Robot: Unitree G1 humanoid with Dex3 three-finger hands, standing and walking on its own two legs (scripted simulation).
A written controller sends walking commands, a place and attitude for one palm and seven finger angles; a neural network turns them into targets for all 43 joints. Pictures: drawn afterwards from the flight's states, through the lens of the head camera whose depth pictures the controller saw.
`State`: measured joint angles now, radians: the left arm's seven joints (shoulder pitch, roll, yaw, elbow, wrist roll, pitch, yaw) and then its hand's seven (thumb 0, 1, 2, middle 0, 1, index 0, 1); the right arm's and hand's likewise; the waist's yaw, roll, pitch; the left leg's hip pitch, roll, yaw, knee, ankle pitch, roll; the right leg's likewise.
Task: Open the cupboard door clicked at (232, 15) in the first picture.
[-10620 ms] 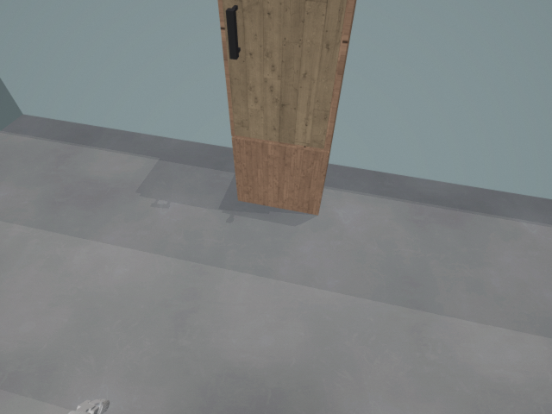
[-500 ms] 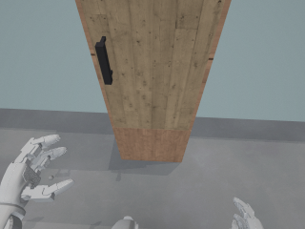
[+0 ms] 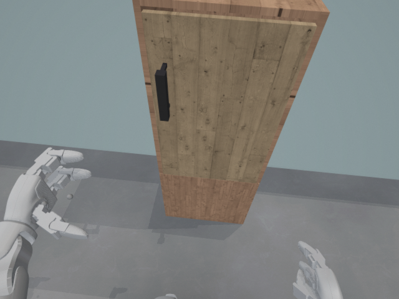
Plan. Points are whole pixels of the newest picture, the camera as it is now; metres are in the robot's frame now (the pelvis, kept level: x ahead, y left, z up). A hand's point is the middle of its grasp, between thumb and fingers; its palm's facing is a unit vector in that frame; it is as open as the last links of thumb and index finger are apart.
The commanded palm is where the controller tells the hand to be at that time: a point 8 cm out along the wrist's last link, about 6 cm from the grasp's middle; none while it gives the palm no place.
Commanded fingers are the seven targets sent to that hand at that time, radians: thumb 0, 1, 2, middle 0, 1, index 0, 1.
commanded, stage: raise the hand with hooked fingers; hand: left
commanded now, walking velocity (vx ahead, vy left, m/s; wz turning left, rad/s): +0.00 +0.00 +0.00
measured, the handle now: (164, 92) +0.58 +0.14 +0.10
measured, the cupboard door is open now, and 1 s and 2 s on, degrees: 0 0 0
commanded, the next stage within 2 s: move the hooked fingers beside the handle in 0.72 s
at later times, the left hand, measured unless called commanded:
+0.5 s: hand (72, 175) +0.29 +0.26 +0.11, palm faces -0.01 -1.00 -0.03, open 14.0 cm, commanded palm +0.27 +0.31 +0.12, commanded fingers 0.00 -0.50 0.30 -0.30 -1.20 -0.30 -1.20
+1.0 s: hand (84, 168) +0.31 +0.24 +0.11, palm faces +0.00 -1.00 -0.01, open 14.0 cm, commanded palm +0.30 +0.29 +0.11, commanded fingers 0.00 -0.50 0.30 -0.30 -1.20 -0.30 -1.20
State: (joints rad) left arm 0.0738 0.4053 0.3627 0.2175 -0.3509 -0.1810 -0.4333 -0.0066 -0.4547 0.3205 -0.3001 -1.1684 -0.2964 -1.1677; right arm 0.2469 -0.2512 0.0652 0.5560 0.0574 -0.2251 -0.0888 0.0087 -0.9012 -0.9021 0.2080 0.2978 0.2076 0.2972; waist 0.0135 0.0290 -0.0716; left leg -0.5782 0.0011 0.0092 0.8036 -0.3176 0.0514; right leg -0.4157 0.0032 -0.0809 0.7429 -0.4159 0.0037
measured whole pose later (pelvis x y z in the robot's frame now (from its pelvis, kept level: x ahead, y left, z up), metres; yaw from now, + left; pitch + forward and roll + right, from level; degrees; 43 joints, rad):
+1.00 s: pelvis +0.00 -0.02 +0.01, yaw +0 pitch +4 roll -2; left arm -0.18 0.44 0.40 0.49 -0.34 -0.16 -0.49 -0.01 -0.50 0.30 -0.30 -1.20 -0.30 -1.20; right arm 0.27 -0.28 0.05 0.60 0.07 -0.19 -0.10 0.01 -0.90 -0.90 0.21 0.30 0.21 0.30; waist 0.01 0.03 -0.06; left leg -0.53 0.02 0.00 0.74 -0.29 0.02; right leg -0.38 0.02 -0.09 0.70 -0.40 -0.03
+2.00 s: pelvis +0.01 -0.01 -0.01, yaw -2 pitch +13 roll -2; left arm -0.79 0.57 0.40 1.11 -0.17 -0.29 -0.39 -0.01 -0.50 0.30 -0.30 -1.20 -0.30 -1.20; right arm 0.38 -0.29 0.04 0.65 0.04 -0.01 -0.06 0.00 -0.90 -0.90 0.21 0.30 0.21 0.30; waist -0.12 0.01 -0.07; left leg -0.74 0.03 0.02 0.83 -0.33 0.03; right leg -0.59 0.03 -0.06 0.79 -0.43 -0.02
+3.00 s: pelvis +0.02 -0.01 -0.02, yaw -3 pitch +19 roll -4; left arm -0.96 0.65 0.43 1.23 -0.11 -0.28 -0.35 -0.01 -0.50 0.30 -0.30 -1.20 -0.30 -1.20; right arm 0.42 -0.28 0.04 0.63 0.02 0.08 -0.03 0.00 -0.90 -0.90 0.21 0.30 0.21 0.30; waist -0.17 0.02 -0.10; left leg -0.87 0.05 0.01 0.91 -0.37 0.04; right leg -0.70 0.05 -0.07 0.82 -0.45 -0.01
